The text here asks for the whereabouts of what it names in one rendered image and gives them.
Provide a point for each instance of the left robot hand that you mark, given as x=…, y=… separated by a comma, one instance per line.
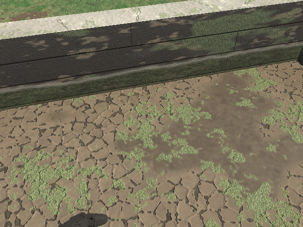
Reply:
x=86, y=220

